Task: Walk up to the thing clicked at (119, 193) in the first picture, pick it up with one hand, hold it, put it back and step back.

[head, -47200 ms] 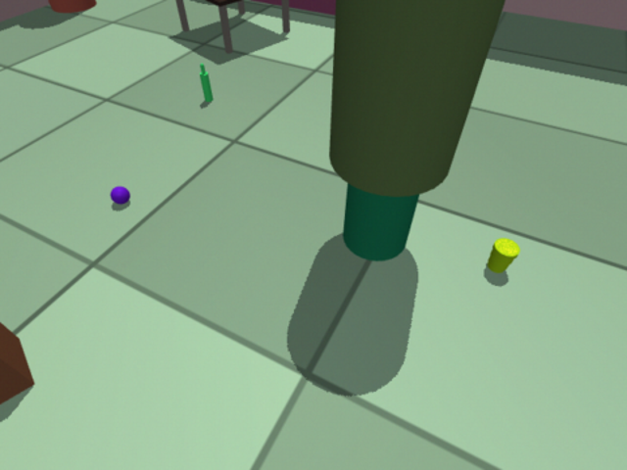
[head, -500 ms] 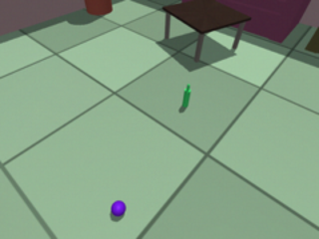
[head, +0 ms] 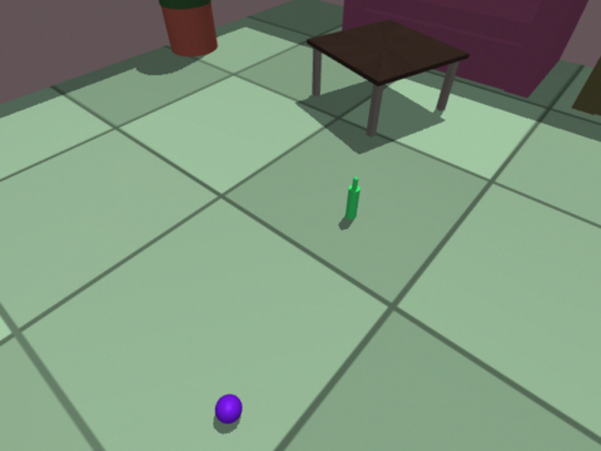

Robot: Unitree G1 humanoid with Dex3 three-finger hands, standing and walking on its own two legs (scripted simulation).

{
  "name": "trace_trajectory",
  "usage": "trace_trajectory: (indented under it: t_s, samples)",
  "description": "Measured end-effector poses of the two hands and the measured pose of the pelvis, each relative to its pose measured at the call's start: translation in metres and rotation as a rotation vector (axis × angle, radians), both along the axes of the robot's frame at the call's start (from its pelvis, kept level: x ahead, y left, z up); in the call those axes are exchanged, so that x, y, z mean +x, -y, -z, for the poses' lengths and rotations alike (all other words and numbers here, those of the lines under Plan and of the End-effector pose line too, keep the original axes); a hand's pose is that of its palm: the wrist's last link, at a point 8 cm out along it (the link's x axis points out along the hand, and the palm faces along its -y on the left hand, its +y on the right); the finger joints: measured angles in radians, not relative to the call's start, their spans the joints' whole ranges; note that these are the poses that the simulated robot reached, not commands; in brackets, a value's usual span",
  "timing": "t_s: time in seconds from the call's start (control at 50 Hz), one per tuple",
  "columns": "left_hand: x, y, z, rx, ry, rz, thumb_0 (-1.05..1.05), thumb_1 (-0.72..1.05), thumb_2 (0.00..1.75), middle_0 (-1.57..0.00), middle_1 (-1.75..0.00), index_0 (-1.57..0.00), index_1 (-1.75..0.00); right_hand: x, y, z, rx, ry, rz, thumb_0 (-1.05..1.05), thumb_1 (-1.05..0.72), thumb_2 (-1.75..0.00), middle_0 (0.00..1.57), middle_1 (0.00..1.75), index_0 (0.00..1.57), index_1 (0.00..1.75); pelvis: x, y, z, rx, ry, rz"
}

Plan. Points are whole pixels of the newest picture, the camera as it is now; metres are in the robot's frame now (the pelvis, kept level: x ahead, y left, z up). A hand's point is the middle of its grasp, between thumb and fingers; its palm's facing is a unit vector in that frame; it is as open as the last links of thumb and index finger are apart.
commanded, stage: stand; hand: left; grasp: from above
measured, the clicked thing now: (228, 408) +0.43 +0.24 -0.74
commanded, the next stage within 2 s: step back in 1.64 s
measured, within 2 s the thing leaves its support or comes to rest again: neither
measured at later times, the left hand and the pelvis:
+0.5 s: hand out of the picture +0.07 +0.23 -0.16, palm faces +0.00 -0.94 -0.33, open 7.4 cm; pelvis +0.00 -0.01 +0.00, yaw +0 degrees
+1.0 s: hand out of the picture +0.09 +0.23 -0.15, palm faces -0.01 -0.94 -0.34, open 7.4 cm; pelvis +0.02 -0.02 +0.00, yaw -1 degrees
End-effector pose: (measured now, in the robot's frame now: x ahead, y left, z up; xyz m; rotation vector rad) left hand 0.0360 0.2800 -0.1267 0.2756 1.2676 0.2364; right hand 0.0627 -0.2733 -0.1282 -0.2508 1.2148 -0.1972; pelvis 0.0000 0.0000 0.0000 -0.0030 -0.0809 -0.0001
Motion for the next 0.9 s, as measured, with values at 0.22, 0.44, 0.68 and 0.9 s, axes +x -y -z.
trace_trajectory:
  t_s: [0.22,0.44,0.68,0.9]
  samples:
    - [0.010,0.004,-0.002,-0.003,0.004,0.015,0.01,0.90,0.89,-0.20,-0.30,-0.21,-0.30,-0.014,0.015,-0.002,-0.017,-0.043,0.015,0.01,-0.90,-0.90,0.20,0.30,0.20,0.30,-0.001,0.007,-0.002,-0.001,-0.003,0.002]
    - [0.022,0.006,-0.005,0.000,0.011,0.024,0.01,0.90,0.89,-0.20,-0.30,-0.21,-0.30,-0.012,0.018,-0.002,-0.011,-0.048,0.012,0.01,-0.90,-0.90,0.20,0.30,0.20,0.30,0.002,0.010,-0.003,0.000,-0.008,0.007]
    - [0.030,0.006,-0.006,0.000,0.008,0.034,0.01,0.90,0.89,-0.20,-0.30,-0.21,-0.30,-0.004,0.021,-0.003,-0.013,-0.046,0.005,0.01,-0.90,-0.90,0.20,0.30,0.20,0.30,0.006,0.012,-0.004,0.002,-0.022,0.008]
    - [0.038,0.006,-0.008,0.005,-0.007,0.031,0.01,0.90,0.89,-0.20,-0.30,-0.21,-0.30,0.006,0.026,-0.003,-0.016,-0.052,0.000,0.01,-0.90,-0.90,0.20,0.30,0.20,0.30,0.015,0.014,-0.004,0.005,-0.033,0.013]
